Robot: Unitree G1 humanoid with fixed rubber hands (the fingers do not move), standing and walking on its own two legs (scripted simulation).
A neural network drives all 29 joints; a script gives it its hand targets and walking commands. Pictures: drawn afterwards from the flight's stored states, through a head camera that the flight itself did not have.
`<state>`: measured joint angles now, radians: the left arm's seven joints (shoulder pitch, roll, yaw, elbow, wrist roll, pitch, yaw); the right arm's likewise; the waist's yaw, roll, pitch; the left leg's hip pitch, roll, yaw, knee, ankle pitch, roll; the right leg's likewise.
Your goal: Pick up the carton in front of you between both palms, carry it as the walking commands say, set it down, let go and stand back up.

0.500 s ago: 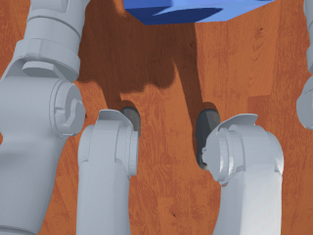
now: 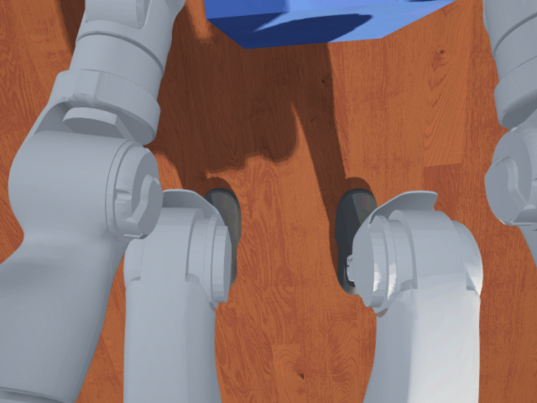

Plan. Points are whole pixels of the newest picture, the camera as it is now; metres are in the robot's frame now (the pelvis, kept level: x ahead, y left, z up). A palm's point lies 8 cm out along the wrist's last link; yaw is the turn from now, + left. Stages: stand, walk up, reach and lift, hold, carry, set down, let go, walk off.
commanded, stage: reach and lift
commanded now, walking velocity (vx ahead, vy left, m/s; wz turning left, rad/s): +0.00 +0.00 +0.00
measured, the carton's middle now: out of the picture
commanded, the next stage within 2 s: none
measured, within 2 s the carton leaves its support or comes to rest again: leaves its support in 0.38 s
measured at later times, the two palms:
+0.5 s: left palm out of the picture +0.56 +0.12 -0.11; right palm out of the picture +0.56 -0.18 -0.11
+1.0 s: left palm out of the picture +0.51 +0.12 +0.07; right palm out of the picture +0.50 -0.18 +0.07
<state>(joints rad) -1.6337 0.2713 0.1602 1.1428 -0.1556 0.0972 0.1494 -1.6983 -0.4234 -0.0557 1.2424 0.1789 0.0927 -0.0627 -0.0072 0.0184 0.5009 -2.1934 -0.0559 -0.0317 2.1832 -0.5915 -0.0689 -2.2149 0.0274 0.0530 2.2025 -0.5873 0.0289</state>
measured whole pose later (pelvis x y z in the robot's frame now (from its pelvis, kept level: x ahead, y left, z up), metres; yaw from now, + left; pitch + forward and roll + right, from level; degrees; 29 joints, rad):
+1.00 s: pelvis +0.00 +0.01 +0.12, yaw -2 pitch +43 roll +1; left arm -1.13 -0.02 0.53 0.66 0.24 0.41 0.08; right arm -1.17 -0.06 -0.47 0.71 -0.26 0.42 -0.01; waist -0.01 0.02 -0.11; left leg -2.00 -0.13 -0.10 1.72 -0.48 -0.09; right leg -2.02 0.10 0.11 1.72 -0.46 0.07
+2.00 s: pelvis +0.10 +0.01 +0.38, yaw -3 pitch +11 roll +0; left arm -0.33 -0.16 0.32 0.47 0.23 0.43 0.04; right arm -0.33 0.15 -0.31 0.47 -0.24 0.44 -0.01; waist -0.01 0.01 -0.14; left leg -0.53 -0.06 -0.15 0.65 -0.29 -0.02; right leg -0.54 0.05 0.14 0.64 -0.28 0.03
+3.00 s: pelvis +0.11 +0.00 +0.41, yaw -3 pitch -4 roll +0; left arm -0.26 -0.15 0.24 0.31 0.28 0.67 0.00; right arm -0.26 0.15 -0.22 0.30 -0.28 0.68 0.00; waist 0.00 0.00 -0.01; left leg -0.10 -0.03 -0.14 0.37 -0.21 -0.02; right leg -0.11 0.03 0.14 0.37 -0.19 0.02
